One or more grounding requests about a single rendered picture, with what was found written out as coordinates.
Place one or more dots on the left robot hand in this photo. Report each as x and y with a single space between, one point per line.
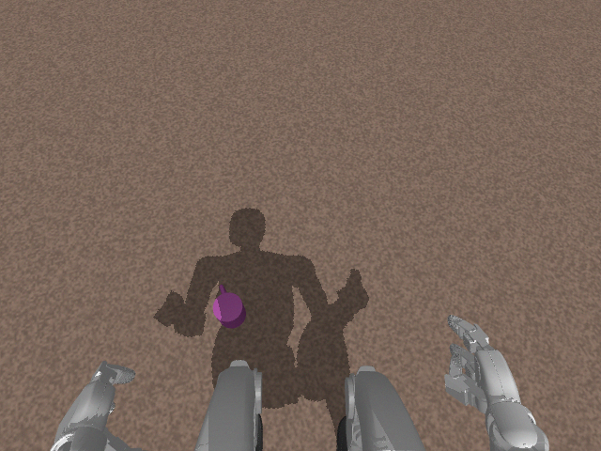
92 407

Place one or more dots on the right robot arm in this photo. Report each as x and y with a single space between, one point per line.
512 427

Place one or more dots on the left robot arm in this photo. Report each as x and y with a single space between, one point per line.
81 439

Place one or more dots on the mug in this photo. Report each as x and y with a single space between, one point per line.
229 309

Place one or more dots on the right robot hand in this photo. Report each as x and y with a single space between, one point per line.
488 379

